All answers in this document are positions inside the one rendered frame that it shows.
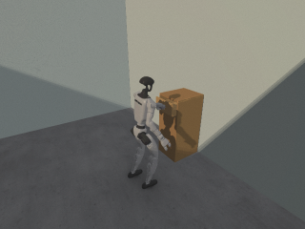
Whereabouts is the drawer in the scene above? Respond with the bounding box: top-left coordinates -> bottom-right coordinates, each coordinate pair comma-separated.
155,96 -> 177,117

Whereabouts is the robot right shin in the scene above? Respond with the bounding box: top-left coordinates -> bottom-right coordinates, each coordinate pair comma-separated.
145,158 -> 159,184

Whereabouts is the robot right upper arm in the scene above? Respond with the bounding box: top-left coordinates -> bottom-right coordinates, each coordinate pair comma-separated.
146,99 -> 156,127

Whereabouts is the right robot hand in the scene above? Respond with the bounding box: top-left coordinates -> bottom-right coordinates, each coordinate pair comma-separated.
160,138 -> 172,151

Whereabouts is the robot right forearm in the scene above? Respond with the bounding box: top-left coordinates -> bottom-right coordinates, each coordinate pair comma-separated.
149,121 -> 165,141

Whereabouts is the left robot hand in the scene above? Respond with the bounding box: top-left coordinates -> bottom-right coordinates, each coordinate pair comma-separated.
156,102 -> 166,110

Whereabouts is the cabinet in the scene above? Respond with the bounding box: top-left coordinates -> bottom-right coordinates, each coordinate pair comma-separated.
158,88 -> 204,162

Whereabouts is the robot torso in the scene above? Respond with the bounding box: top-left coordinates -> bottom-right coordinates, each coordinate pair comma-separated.
133,95 -> 151,139

